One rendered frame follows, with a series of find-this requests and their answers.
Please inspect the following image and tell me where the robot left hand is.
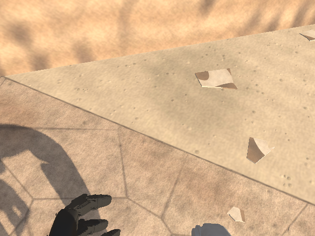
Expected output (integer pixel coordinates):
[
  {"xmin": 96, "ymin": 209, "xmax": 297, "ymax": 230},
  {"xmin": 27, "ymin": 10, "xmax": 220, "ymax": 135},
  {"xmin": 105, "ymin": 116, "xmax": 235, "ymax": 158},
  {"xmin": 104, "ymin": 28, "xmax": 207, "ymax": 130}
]
[{"xmin": 46, "ymin": 194, "xmax": 121, "ymax": 236}]

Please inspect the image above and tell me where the right robot thigh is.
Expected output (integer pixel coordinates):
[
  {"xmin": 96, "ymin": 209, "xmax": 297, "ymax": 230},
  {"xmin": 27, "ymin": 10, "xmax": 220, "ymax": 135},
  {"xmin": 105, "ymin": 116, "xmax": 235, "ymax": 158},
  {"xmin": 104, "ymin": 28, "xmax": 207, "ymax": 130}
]
[{"xmin": 191, "ymin": 223, "xmax": 231, "ymax": 236}]

